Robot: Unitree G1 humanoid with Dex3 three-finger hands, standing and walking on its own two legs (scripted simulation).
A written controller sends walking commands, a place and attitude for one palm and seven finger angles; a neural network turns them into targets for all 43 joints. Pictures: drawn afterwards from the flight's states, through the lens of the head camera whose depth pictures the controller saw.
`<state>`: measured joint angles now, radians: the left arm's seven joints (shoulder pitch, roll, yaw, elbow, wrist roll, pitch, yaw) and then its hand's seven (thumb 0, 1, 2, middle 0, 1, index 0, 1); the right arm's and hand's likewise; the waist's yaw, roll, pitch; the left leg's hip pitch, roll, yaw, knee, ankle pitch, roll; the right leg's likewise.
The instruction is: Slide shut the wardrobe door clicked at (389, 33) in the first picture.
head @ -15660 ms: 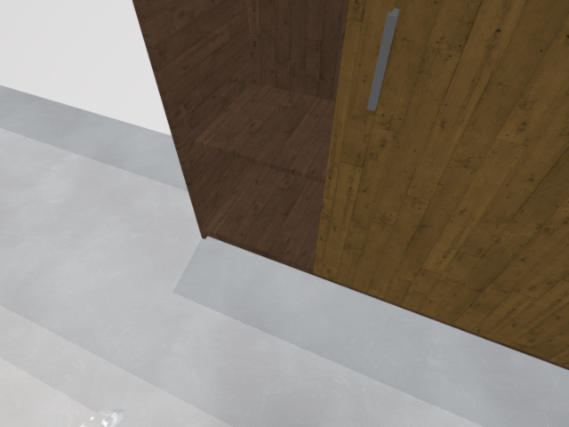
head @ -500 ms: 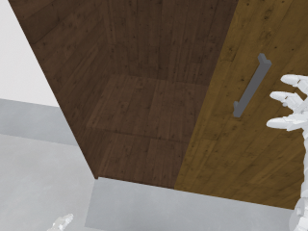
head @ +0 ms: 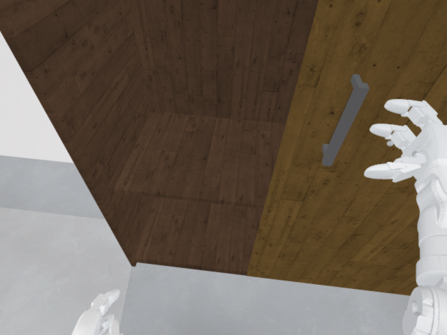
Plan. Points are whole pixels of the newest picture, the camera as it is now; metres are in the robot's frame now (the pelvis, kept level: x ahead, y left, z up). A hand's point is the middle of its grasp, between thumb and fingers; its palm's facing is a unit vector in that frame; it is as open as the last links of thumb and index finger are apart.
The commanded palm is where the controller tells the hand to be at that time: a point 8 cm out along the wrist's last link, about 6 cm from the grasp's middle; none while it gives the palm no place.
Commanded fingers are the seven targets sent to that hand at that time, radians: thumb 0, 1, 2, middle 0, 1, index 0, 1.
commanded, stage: move the hooked fingers beside the handle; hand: right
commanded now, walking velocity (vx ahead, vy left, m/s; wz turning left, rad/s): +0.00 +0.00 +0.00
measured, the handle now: (340, 123) +0.47 -0.17 +0.16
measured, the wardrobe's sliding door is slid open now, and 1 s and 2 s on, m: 0.51 0.51 0.51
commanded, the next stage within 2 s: feel for the door with the fingertips in 1.64 s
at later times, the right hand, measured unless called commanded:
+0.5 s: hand (389, 148) +0.40 -0.23 +0.17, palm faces +0.09 +1.00 -0.03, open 14.0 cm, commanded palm +0.38 -0.28 +0.17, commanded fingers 0.00 0.50 -0.30 0.30 1.20 0.30 1.20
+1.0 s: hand (392, 144) +0.40 -0.23 +0.18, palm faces +0.08 +1.00 -0.03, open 13.9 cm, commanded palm +0.37 -0.28 +0.16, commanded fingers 0.00 0.50 -0.30 0.30 1.20 0.30 1.20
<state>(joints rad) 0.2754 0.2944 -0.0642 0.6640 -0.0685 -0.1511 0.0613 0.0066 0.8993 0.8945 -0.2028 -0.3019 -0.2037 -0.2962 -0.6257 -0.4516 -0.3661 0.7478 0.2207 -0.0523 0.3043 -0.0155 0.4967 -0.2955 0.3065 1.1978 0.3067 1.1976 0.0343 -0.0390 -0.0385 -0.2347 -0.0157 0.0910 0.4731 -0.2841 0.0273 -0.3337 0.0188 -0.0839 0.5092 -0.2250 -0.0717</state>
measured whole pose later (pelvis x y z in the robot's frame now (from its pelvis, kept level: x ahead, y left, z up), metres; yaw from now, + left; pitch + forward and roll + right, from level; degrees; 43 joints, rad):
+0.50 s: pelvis +0.00 +0.00 +0.00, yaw +0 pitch +2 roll +1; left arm 0.29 0.30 -0.05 0.67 -0.07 -0.14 0.07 0.01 0.90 0.89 -0.20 -0.30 -0.20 -0.30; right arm -0.57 -0.45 -0.36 0.68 0.21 -0.03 0.27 -0.02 0.50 -0.30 0.31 1.20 0.30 1.20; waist 0.03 -0.05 -0.02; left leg -0.21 -0.02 0.09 0.45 -0.27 0.03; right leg -0.30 0.02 -0.09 0.48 -0.21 -0.07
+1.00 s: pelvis +0.00 +0.01 +0.00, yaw +0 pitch +2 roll +1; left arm 0.30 0.31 -0.06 0.67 -0.08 -0.13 0.06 0.01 0.90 0.89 -0.20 -0.30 -0.20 -0.30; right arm -0.61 -0.51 -0.38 0.78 0.22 -0.02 0.32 -0.01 0.50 -0.30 0.31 1.20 0.31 1.20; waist 0.04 -0.05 -0.04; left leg -0.22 -0.03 0.09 0.46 -0.28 0.04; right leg -0.31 0.00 -0.08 0.50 -0.22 -0.05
